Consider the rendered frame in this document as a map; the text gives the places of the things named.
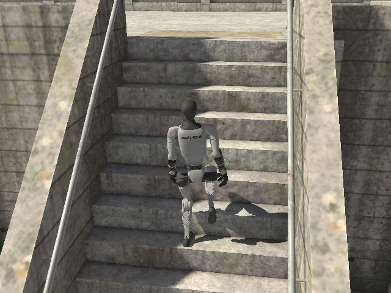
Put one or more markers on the stairs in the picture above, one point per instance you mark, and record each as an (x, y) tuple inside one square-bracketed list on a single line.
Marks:
[(136, 244)]

